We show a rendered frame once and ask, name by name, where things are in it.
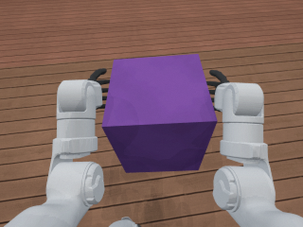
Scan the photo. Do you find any right robot hand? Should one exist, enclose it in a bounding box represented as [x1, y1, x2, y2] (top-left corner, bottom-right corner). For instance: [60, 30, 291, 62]
[206, 70, 230, 112]

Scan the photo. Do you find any right robot forearm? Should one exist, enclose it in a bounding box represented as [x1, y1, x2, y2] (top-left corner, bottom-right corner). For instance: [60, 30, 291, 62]
[214, 82, 276, 199]

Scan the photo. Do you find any robot right upper arm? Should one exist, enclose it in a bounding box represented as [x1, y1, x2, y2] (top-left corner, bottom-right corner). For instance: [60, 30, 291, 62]
[212, 166, 303, 227]

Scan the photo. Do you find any left robot forearm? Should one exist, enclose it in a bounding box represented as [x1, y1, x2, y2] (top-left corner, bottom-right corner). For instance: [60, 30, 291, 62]
[45, 79, 103, 197]

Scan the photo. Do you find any carton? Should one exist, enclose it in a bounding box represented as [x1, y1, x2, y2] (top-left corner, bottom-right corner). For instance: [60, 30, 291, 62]
[101, 54, 218, 173]

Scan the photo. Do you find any left robot shin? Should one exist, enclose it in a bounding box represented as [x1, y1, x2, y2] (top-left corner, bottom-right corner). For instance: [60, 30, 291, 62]
[121, 217, 132, 221]

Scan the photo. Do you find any left robot hand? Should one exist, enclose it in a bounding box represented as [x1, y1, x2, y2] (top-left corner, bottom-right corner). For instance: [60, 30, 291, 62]
[88, 68, 110, 110]

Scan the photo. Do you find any robot left upper arm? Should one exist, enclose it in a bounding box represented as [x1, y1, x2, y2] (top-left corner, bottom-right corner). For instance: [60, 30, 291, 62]
[4, 162, 105, 227]

